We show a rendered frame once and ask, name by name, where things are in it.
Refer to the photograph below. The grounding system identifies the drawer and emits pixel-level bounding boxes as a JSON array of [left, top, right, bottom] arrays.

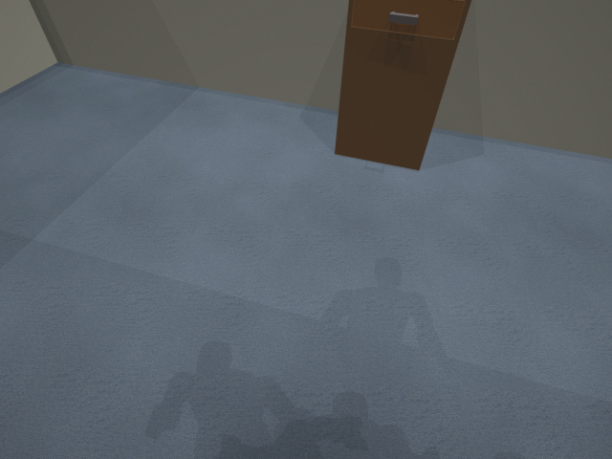
[[352, 0, 465, 39]]

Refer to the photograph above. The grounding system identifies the handle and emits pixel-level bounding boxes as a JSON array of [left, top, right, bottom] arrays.
[[388, 11, 419, 25]]

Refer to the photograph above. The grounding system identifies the cabinet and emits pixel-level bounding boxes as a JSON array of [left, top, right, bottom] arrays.
[[335, 0, 471, 170]]

